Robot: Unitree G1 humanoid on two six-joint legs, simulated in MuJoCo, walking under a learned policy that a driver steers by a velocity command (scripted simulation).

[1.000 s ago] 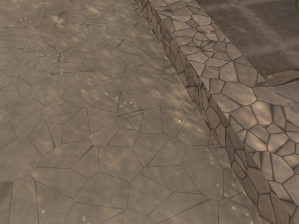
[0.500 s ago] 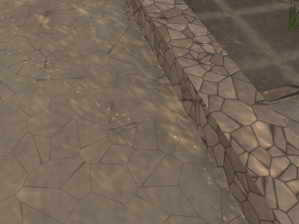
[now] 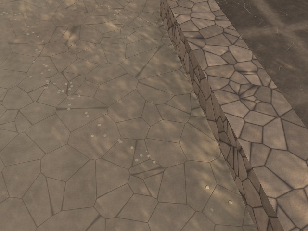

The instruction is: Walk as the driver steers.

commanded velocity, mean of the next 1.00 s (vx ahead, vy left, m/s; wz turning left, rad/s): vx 0.50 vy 0.00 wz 0.05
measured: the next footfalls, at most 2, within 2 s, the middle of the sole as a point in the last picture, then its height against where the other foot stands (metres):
left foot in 0.26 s outside the picture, level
right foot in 0.82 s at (183, 199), level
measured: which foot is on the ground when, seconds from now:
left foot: up 0.00-0.24, down 0.26-0.84, up 0.86-1.00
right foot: down 0.00-0.28, up 0.30-0.80, down 0.82-1.00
